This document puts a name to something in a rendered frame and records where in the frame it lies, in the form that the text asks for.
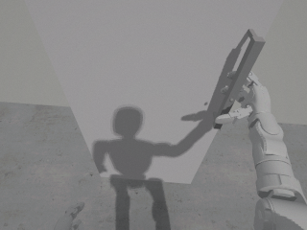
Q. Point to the handle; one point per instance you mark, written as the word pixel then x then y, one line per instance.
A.
pixel 251 54

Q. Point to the robot right upper arm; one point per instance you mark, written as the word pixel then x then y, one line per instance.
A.
pixel 279 214

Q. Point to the robot right hand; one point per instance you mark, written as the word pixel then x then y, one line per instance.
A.
pixel 258 100

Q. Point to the fridge door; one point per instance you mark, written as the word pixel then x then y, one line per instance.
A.
pixel 143 77

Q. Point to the robot right forearm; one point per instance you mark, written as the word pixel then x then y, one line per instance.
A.
pixel 275 177

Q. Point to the robot left hand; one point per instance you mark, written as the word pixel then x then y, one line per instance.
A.
pixel 66 222

